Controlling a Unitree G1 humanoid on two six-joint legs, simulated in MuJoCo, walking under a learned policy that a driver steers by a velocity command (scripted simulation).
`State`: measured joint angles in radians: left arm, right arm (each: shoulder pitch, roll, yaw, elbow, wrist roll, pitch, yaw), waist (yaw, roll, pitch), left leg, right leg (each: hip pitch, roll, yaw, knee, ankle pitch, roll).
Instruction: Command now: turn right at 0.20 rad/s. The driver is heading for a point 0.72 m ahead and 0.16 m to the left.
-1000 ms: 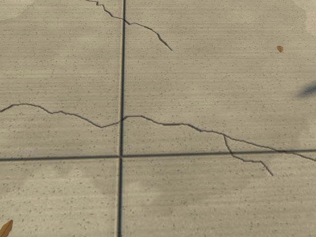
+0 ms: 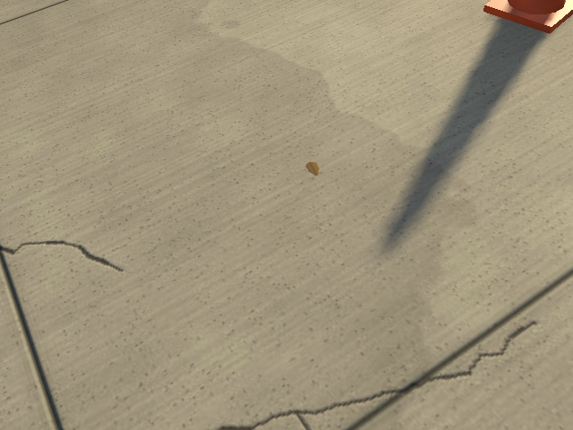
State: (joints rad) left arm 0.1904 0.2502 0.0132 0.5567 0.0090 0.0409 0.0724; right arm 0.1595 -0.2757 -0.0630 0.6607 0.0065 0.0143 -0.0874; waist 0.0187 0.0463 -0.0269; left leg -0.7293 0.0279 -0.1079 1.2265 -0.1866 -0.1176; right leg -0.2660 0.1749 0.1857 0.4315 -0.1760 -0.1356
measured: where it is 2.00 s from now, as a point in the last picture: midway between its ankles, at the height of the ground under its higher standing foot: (301, 343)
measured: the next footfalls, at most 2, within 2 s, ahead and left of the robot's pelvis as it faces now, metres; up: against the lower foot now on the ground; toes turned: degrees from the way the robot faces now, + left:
left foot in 0.28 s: +0.13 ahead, +0.19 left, +0.00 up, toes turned -4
right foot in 0.68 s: +0.29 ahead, -0.09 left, +0.00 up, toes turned -1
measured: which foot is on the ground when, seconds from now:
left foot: up 0.00-0.26, down 0.28-0.68, up 0.70-1.00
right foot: down 0.00-0.30, up 0.32-0.66, down 0.68-1.00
